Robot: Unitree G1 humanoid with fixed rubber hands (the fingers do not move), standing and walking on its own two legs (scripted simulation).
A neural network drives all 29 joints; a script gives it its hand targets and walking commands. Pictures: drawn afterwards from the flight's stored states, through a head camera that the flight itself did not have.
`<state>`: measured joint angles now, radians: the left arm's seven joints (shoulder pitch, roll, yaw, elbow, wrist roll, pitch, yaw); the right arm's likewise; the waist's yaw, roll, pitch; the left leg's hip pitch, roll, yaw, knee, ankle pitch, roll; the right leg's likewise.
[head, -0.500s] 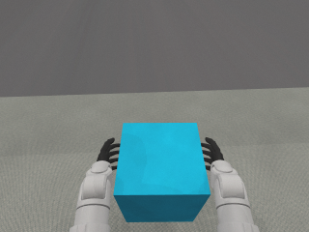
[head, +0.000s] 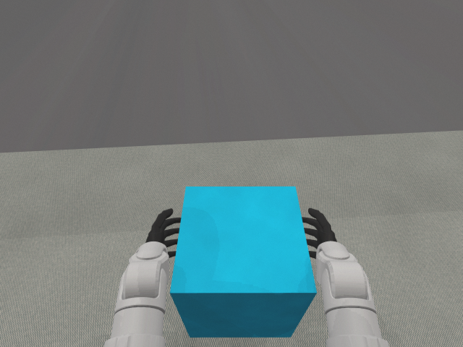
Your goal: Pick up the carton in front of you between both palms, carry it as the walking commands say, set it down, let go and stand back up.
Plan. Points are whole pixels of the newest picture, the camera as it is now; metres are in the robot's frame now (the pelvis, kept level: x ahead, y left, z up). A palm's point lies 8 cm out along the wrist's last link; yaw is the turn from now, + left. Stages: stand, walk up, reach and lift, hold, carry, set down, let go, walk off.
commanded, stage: hold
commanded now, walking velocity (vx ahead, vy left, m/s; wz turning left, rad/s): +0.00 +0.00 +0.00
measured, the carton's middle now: (240, 265) +0.29 +0.00 -0.04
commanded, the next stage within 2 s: set down in 0.66 s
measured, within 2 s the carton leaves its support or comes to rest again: neither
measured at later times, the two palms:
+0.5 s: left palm (153, 245) +0.28 +0.15 +0.05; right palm (322, 239) +0.29 -0.15 +0.05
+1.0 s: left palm (162, 235) +0.33 +0.15 +0.00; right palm (311, 231) +0.34 -0.15 +0.00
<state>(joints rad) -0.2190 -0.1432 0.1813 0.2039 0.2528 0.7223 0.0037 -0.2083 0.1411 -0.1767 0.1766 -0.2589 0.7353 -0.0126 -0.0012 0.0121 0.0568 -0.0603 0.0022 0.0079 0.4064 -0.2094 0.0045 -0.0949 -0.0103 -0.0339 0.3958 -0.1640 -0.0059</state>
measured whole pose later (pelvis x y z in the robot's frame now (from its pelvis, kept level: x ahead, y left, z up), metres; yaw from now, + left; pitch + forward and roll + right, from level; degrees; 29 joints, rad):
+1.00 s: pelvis +0.01 +0.00 -0.01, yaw +1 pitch -2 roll +0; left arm -0.47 -0.21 0.46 0.49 0.40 0.54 -0.03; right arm -0.47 0.19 -0.45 0.48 -0.41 0.55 0.05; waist -0.01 0.01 0.07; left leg -0.22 -0.04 -0.07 0.53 -0.27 0.01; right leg -0.25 0.03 0.05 0.52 -0.24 -0.01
